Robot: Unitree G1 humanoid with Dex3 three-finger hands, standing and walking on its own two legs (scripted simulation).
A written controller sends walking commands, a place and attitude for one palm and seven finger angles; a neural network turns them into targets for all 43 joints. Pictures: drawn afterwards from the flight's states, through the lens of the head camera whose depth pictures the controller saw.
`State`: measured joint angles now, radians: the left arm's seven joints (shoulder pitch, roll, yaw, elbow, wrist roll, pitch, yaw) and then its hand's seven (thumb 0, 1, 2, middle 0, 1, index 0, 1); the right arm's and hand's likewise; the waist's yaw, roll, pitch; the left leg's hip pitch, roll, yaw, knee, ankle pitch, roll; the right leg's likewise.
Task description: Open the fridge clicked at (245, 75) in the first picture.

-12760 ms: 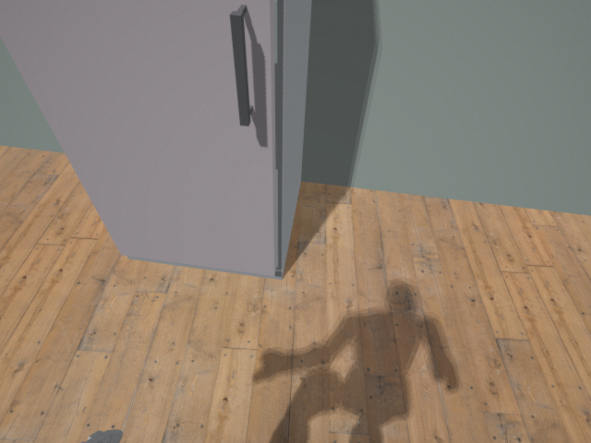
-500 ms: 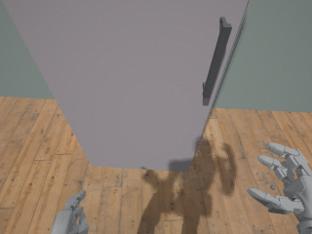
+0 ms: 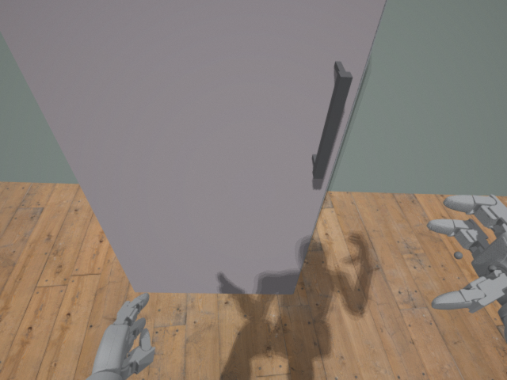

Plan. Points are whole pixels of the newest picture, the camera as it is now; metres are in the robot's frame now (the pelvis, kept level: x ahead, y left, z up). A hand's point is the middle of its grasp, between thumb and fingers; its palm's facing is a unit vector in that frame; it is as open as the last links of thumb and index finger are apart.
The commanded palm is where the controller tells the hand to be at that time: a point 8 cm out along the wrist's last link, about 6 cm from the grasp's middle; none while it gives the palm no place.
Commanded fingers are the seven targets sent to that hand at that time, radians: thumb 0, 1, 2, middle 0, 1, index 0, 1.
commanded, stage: raise the hand to about handle height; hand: right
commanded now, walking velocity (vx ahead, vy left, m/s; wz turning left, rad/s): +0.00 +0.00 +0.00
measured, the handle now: (327, 125) +0.54 -0.13 +0.14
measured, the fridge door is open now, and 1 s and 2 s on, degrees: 0 0 0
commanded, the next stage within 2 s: move the hooked fingers beside the handle in 0.70 s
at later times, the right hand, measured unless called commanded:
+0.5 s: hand (459, 231) +0.27 -0.26 +0.17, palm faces +0.06 +1.00 -0.05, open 14.0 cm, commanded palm +0.24 -0.30 +0.17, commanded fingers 0.00 0.50 -0.30 0.30 1.20 0.30 1.20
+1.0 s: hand (459, 228) +0.28 -0.26 +0.16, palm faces +0.07 +1.00 -0.02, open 14.0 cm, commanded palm +0.26 -0.30 +0.17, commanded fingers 0.00 0.50 -0.30 0.30 1.20 0.30 1.20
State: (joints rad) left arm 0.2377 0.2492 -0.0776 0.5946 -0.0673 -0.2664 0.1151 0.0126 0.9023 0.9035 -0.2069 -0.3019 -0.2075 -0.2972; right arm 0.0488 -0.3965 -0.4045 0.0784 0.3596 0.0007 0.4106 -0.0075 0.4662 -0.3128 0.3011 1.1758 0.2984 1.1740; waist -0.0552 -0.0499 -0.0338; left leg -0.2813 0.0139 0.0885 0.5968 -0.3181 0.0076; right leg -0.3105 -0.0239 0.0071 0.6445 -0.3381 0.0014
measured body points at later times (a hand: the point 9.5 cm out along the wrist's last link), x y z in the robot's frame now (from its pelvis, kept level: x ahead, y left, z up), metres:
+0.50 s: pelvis +0.00 +0.01 +0.01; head -0.02 +0.03 +0.46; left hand +0.17 +0.25 -0.06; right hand +0.27 -0.31 +0.17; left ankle +0.00 +0.11 -0.73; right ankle +0.00 -0.12 -0.73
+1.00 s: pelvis -0.01 +0.00 +0.01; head -0.03 +0.02 +0.46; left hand +0.17 +0.24 -0.06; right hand +0.27 -0.32 +0.17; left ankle +0.00 +0.11 -0.73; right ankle +0.00 -0.12 -0.73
